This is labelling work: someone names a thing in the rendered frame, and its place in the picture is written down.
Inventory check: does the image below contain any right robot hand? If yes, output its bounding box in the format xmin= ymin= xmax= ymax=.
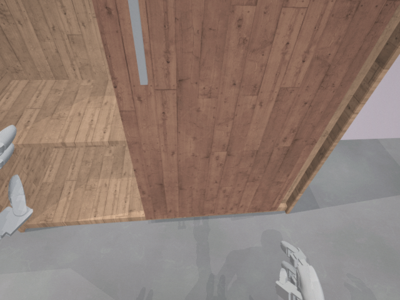
xmin=276 ymin=241 xmax=324 ymax=300

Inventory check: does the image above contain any left robot hand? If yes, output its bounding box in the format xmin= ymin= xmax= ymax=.
xmin=0 ymin=125 xmax=33 ymax=240

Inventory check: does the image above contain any handle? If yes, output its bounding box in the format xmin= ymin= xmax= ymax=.
xmin=128 ymin=0 xmax=148 ymax=85

